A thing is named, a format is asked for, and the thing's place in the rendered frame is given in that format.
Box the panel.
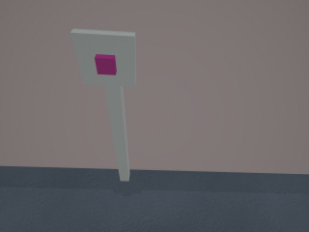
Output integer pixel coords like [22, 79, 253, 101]
[70, 28, 136, 182]

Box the button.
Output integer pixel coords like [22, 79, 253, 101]
[95, 54, 117, 75]

